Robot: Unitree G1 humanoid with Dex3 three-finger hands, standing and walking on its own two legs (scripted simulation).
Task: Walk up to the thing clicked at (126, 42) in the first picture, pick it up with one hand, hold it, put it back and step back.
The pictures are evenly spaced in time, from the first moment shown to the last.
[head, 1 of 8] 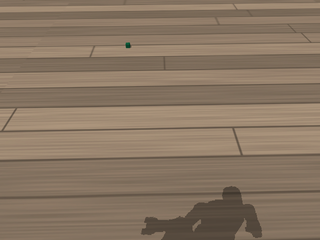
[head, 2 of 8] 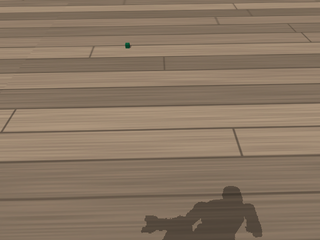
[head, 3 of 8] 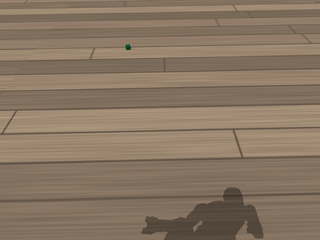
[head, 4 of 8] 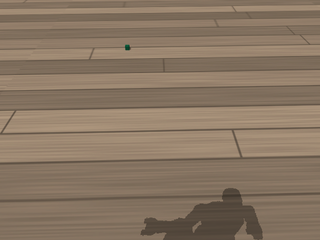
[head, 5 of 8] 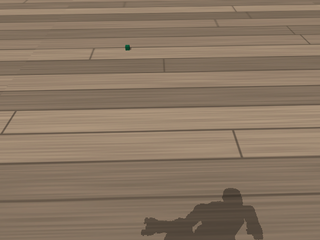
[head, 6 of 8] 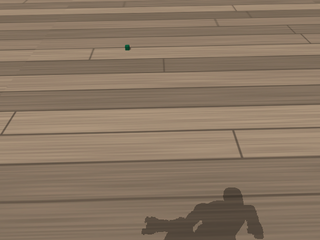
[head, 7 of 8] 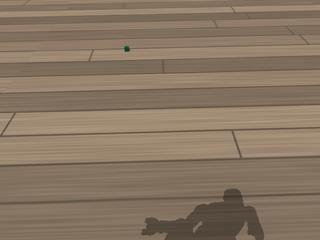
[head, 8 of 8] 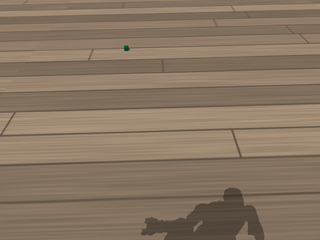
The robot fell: no
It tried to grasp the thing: no
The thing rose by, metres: 0.00
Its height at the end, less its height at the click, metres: +0.00
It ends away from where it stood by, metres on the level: 0.00
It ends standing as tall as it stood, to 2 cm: yes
